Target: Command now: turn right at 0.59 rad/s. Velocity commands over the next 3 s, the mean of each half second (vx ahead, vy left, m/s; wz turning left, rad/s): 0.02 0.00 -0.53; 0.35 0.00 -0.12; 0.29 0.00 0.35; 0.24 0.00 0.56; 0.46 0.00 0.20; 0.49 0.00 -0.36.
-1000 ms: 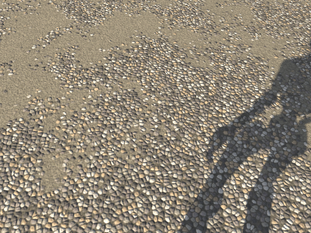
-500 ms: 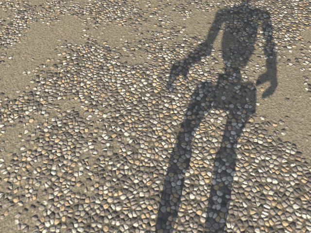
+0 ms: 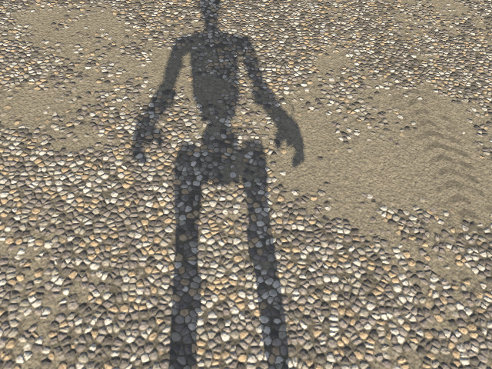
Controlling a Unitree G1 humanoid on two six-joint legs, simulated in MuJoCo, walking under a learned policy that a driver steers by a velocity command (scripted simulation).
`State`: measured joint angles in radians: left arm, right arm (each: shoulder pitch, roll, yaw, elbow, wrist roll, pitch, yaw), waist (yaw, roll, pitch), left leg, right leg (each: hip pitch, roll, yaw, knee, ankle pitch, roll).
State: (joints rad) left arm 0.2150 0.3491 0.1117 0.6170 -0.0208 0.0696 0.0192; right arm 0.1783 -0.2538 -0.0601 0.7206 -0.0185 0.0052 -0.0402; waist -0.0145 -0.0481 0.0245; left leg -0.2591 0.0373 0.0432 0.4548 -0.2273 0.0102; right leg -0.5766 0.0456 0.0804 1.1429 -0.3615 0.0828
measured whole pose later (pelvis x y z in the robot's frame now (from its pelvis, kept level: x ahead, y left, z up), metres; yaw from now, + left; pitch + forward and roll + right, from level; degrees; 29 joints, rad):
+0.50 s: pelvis -0.01 -0.05 +0.00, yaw -15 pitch +2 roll +1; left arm 0.18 0.28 0.05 0.60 0.00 0.02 0.02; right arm 0.16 -0.32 -0.08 0.73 0.00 0.02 -0.02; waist 0.00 0.03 0.02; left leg -0.50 0.03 -0.02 0.93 -0.32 -0.08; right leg -0.27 0.05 0.08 0.45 -0.21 -0.06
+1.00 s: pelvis +0.13 -0.06 +0.00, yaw -17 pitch +2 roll +0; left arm 0.14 0.29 0.05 0.66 -0.01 -0.07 -0.03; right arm 0.44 -0.26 -0.03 0.81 0.01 -0.07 0.00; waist -0.09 -0.04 0.01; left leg 0.01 0.00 0.01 0.24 -0.29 0.02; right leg -0.64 -0.07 0.02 0.71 -0.04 0.02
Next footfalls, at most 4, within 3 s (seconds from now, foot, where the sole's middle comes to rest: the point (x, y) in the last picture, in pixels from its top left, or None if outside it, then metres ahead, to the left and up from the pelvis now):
0.22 right None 0.02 -0.15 -0.78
0.70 left None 0.09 0.06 -0.78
1.14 right None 0.33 -0.28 -0.78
1.60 left None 0.47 -0.04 -0.78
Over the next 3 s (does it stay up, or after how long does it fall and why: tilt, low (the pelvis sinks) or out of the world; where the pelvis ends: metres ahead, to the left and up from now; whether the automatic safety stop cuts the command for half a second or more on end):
stays up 0.93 -0.02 -0.02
